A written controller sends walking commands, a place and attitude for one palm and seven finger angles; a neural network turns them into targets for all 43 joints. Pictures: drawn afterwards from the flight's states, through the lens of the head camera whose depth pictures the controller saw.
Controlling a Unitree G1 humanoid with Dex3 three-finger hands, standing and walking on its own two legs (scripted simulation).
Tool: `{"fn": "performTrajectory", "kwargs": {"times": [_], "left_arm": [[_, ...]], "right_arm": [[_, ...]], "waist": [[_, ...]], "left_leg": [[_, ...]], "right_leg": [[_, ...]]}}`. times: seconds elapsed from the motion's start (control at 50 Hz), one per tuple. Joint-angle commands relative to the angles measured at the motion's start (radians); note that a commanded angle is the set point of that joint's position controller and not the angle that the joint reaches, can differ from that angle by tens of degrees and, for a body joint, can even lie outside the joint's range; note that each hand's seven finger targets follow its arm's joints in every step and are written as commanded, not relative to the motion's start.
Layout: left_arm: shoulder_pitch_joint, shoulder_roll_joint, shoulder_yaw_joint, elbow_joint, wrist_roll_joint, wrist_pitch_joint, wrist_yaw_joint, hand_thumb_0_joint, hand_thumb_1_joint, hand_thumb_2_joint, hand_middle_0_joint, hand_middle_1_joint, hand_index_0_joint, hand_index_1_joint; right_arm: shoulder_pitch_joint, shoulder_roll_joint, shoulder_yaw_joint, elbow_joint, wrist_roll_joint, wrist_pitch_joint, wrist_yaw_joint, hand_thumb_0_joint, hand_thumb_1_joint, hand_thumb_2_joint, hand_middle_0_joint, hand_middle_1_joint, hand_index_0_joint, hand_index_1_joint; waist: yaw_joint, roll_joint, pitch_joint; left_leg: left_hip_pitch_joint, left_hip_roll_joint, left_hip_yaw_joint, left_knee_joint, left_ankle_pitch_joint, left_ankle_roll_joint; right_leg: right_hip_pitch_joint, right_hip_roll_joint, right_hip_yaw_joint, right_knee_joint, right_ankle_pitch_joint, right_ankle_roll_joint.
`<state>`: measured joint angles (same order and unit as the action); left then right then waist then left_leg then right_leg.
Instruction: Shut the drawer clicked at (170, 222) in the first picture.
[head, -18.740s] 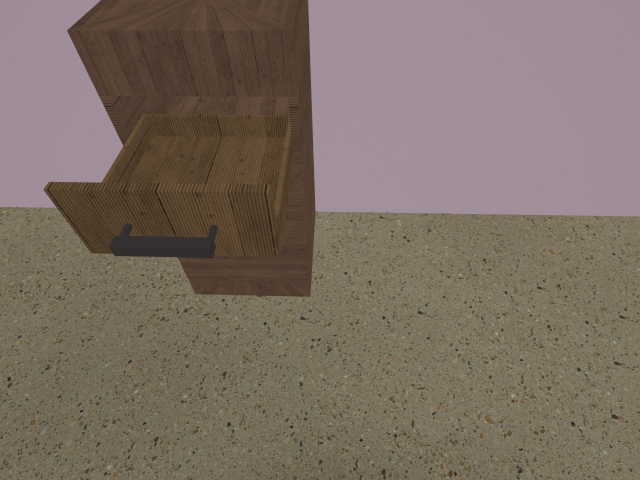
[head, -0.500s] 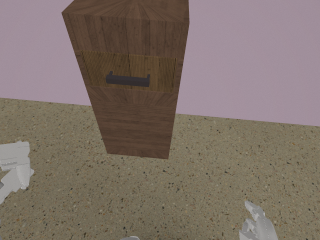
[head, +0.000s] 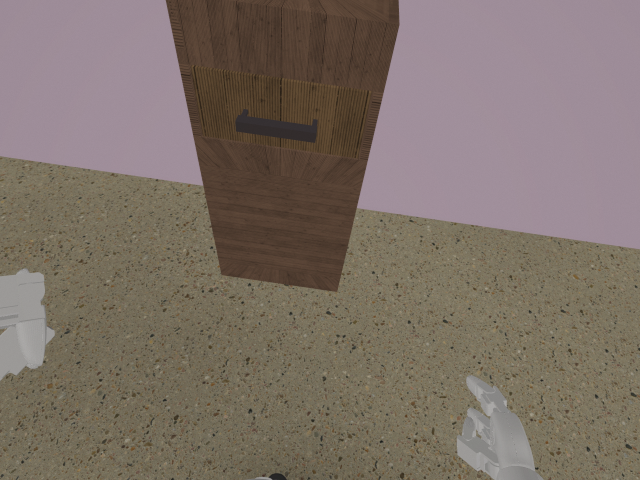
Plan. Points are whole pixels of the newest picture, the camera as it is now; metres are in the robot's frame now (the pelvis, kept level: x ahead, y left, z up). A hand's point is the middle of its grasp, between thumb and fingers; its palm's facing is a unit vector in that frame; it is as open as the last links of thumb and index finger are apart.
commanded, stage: stop stepping back and stand still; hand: left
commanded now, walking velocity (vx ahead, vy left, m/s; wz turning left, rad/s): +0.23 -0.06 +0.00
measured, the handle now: (278, 123) +0.82 +0.16 -0.05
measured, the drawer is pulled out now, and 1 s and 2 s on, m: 0.00 0.00 0.00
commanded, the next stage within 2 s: let the arm hang, fingers relaxed in 1.40 s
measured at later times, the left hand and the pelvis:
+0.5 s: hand (18, 441) +0.12 +0.24 +0.16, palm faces +0.37 -0.85 -0.38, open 3.3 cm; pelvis -0.09 +0.00 -0.01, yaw -2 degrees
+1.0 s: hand (17, 470) +0.11 +0.22 +0.17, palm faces +0.29 -0.83 -0.48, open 3.3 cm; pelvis -0.10 +0.01 -0.01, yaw -4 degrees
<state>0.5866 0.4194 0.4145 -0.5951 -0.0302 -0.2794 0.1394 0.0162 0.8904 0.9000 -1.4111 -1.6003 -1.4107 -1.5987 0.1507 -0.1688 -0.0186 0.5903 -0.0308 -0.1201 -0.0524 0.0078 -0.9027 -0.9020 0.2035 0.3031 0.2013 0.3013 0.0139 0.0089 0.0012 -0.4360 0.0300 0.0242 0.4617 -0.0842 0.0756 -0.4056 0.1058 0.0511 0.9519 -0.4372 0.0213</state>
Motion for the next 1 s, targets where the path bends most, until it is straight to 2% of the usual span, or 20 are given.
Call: {"fn": "performTrajectory", "kwargs": {"times": [0.0,0.06,0.1,0.14,0.18,0.24,0.28,0.36,0.42,0.46,0.48,0.52,0.6,0.64,0.66,0.74,0.82,0.88,0.9,0.98], "left_arm": [[0.050,0.097,0.039,-0.249,-0.019,-0.030,0.010,0.000,0.900,0.900,-1.400,-1.600,-1.400,-1.600],[0.037,0.115,0.043,-0.296,-0.023,-0.005,0.015,0.000,0.900,0.900,-1.400,-1.600,-1.400,-1.600],[0.070,0.146,0.065,-0.304,-0.028,0.010,0.014,0.000,0.900,0.900,-1.400,-1.600,-1.400,-1.600],[0.098,0.219,0.142,-0.310,-0.043,0.010,0.019,0.000,0.900,0.900,-1.400,-1.600,-1.400,-1.600],[0.048,0.253,0.192,-0.335,-0.064,0.005,0.033,0.000,0.900,0.900,-1.400,-1.600,-1.400,-1.600],[0.057,0.160,0.121,-0.234,-0.063,0.048,0.018,0.000,0.900,0.900,-1.400,-1.600,-1.400,-1.600],[0.021,0.134,0.084,-0.154,-0.044,0.054,0.021,0.000,0.900,0.900,-1.400,-1.600,-1.400,-1.600],[-0.084,0.115,0.055,-0.107,-0.016,0.052,0.029,0.000,0.900,0.900,-1.400,-1.600,-1.400,-1.600],[-0.070,0.129,0.060,-0.092,-0.010,0.050,0.026,0.000,0.900,0.900,-1.400,-1.600,-1.400,-1.600],[-0.011,0.156,0.070,-0.177,-0.010,0.026,0.018,0.000,0.900,0.900,-1.400,-1.600,-1.400,-1.600],[-0.026,0.165,0.069,-0.240,-0.018,0.023,0.020,0.000,0.900,0.900,-1.400,-1.600,-1.400,-1.600],[-0.011,0.172,0.103,-0.299,-0.013,0.001,0.017,0.000,0.900,0.900,-1.400,-1.600,-1.400,-1.600],[-0.003,0.112,0.066,-0.171,-0.001,0.003,0.041,0.000,0.900,0.900,-1.400,-1.600,-1.400,-1.600],[-0.004,0.081,0.044,-0.149,-0.003,0.000,0.051,0.000,0.900,0.900,-1.400,-1.600,-1.400,-1.600],[-0.065,0.106,0.058,-0.194,0.003,-0.006,0.054,0.000,0.900,0.900,-1.400,-1.600,-1.400,-1.600],[-0.059,0.142,0.085,-0.227,-0.003,0.008,0.039,0.000,0.900,0.900,-1.400,-1.600,-1.400,-1.600],[0.081,0.115,0.064,-0.241,0.000,0.030,0.032,0.000,0.900,0.900,-1.400,-1.600,-1.400,-1.600],[0.061,0.160,0.109,-0.193,-0.005,0.040,0.035,0.000,0.900,0.900,-1.400,-1.600,-1.400,-1.600],[0.019,0.163,0.116,-0.170,-0.004,0.039,0.037,0.000,0.900,0.900,-1.400,-1.600,-1.400,-1.600],[0.046,0.123,0.099,-0.102,-0.002,0.035,0.045,0.000,0.900,0.900,-1.400,-1.600,-1.400,-1.600]], "right_arm": [[-0.022,-0.157,-0.047,-0.130,0.011,-0.054,0.003,0.000,-0.900,-0.900,0.200,0.300,0.200,0.300],[-0.026,-0.152,-0.028,-0.140,0.009,-0.055,-0.008,0.000,-0.900,-0.900,0.200,0.300,0.200,0.300],[-0.023,-0.148,-0.024,-0.146,0.013,-0.042,-0.014,0.000,-0.900,-0.900,0.200,0.300,0.200,0.300],[-0.018,-0.138,-0.018,-0.128,0.004,-0.015,-0.016,0.000,-0.900,-0.900,0.200,0.300,0.200,0.300],[-0.039,-0.130,0.000,-0.131,-0.003,-0.009,-0.019,0.000,-0.900,-0.900,0.200,0.300,0.200,0.300],[-0.037,-0.155,-0.031,-0.131,0.039,-0.016,-0.032,0.000,-0.900,-0.900,0.200,0.300,0.200,0.300],[-0.031,-0.161,-0.012,-0.116,0.043,-0.022,-0.045,0.000,-0.900,-0.900,0.200,0.300,0.200,0.300],[-0.051,-0.181,-0.003,-0.120,0.029,-0.021,-0.065,0.000,-0.900,-0.900,0.200,0.300,0.200,0.300],[-0.030,-0.171,-0.014,-0.117,0.022,-0.021,-0.058,0.000,-0.900,-0.900,0.200,0.300,0.200,0.300],[-0.017,-0.150,-0.032,-0.120,0.030,-0.011,-0.045,0.000,-0.900,-0.900,0.200,0.300,0.200,0.300],[-0.046,-0.162,-0.042,-0.111,0.034,-0.009,-0.036,0.000,-0.900,-0.900,0.200,0.300,0.200,0.300],[0.007,-0.163,-0.037,-0.099,0.035,-0.026,-0.017,0.000,-0.900,-0.900,0.200,0.300,0.200,0.300],[0.012,-0.140,-0.019,-0.086,0.031,-0.053,-0.044,0.000,-0.900,-0.900,0.200,0.300,0.200,0.300],[0.034,-0.188,-0.031,-0.101,0.034,-0.070,-0.061,0.000,-0.900,-0.900,0.200,0.300,0.200,0.300],[0.038,-0.171,-0.020,-0.112,0.034,-0.070,-0.057,0.000,-0.900,-0.900,0.200,0.300,0.200,0.300],[0.041,-0.152,-0.019,-0.085,0.023,-0.088,-0.030,0.000,-0.900,-0.900,0.200,0.300,0.200,0.300],[-0.020,-0.151,-0.006,-0.118,0.034,-0.073,-0.009,0.000,-0.900,-0.900,0.200,0.300,0.200,0.300],[-0.032,-0.131,-0.007,-0.127,0.020,-0.036,-0.012,0.000,-0.900,-0.900,0.200,0.300,0.200,0.300],[-0.011,-0.123,-0.008,-0.104,0.018,-0.029,-0.011,0.000,-0.900,-0.900,0.200,0.300,0.200,0.300],[-0.006,-0.123,-0.005,-0.102,0.033,-0.009,-0.025,0.000,-0.900,-0.900,0.200,0.300,0.200,0.300]], "waist": [[-0.017,0.174,-0.171],[-0.016,0.271,-0.174],[-0.020,0.194,-0.184],[-0.021,-0.034,-0.210],[-0.018,-0.059,-0.202],[-0.032,-0.150,-0.120],[-0.048,-0.022,0.009],[-0.033,0.278,0.117],[-0.001,0.129,0.054],[-0.008,-0.196,-0.022],[-0.001,-0.291,0.035],[-0.031,-0.154,0.004],[-0.046,0.027,0.004],[-0.045,0.339,-0.018],[-0.046,0.344,-0.022],[-0.029,0.119,-0.115],[-0.020,0.139,-0.079],[-0.031,-0.157,0.013],[-0.030,-0.191,0.014],[-0.042,-0.141,-0.023]], "left_leg": [[0.182,0.229,-0.206,-0.291,-0.318,0.038],[0.218,0.144,-0.152,-0.347,-0.452,-0.056],[0.240,0.057,-0.041,-0.225,-0.360,-0.129],[0.378,-0.006,0.019,0.165,-0.162,-0.100],[0.261,0.021,0.021,0.254,-0.070,-0.080],[0.279,0.024,-0.003,0.179,-0.109,-0.076],[0.275,0.035,-0.008,0.054,-0.129,-0.048],[0.030,0.152,-0.297,-0.354,-0.678,-0.091],[-0.114,0.112,-0.199,-0.312,-0.614,-0.107],[0.095,-0.054,0.025,0.307,-0.275,-0.101],[0.009,-0.059,-0.012,0.580,-0.209,-0.098],[-0.118,0.012,-0.042,0.583,-0.197,-0.084],[0.226,0.013,0.038,0.047,-0.216,-0.054],[0.375,0.228,-0.320,-0.135,-0.280,0.040],[0.362,0.311,-0.449,-0.183,-0.192,0.103],[0.308,0.260,-0.275,-0.093,0.117,0.093],[-0.015,0.136,-0.068,-0.071,-0.291,0.003],[-0.027,-0.013,0.011,0.279,-0.357,-0.069],[0.021,-0.010,0.004,0.363,-0.344,-0.074],[0.134,0.014,-0.010,0.132,-0.236,-0.059]], "right_leg": [[0.073,-0.040,-0.059,-0.167,-0.084,-0.011],[0.193,-0.005,-0.152,-0.468,-0.117,-0.037],[0.242,-0.032,-0.138,-0.663,-0.034,-0.072],[0.001,-0.245,0.046,-0.766,0.027,-0.152],[0.054,-0.363,0.097,-0.721,0.259,-0.191],[0.021,-0.275,0.027,-0.666,0.047,-0.140],[-0.005,-0.224,-0.017,-0.592,0.096,-0.093],[0.068,-0.037,-0.152,-0.367,-0.167,-0.059],[0.295,-0.032,-0.155,-0.436,-0.139,-0.072],[0.037,-0.270,0.182,-0.758,-0.342,-0.152],[-0.057,-0.435,0.390,-0.863,-0.337,-0.245],[0.096,-0.406,0.228,-0.745,0.014,-0.249],[0.015,-0.244,-0.002,-0.524,-0.059,-0.129],[-0.142,-0.112,-0.091,-0.212,-0.051,-0.037],[-0.170,-0.090,-0.085,-0.067,-0.132,-0.024],[-0.025,-0.134,-0.060,-0.123,-0.056,-0.015],[0.320,-0.118,-0.108,-0.422,0.137,-0.018],[0.096,-0.373,0.334,-0.765,-0.186,-0.151],[0.030,-0.403,0.358,-0.800,-0.242,-0.167],[0.090,-0.327,0.133,-0.651,0.044,-0.136]]}}
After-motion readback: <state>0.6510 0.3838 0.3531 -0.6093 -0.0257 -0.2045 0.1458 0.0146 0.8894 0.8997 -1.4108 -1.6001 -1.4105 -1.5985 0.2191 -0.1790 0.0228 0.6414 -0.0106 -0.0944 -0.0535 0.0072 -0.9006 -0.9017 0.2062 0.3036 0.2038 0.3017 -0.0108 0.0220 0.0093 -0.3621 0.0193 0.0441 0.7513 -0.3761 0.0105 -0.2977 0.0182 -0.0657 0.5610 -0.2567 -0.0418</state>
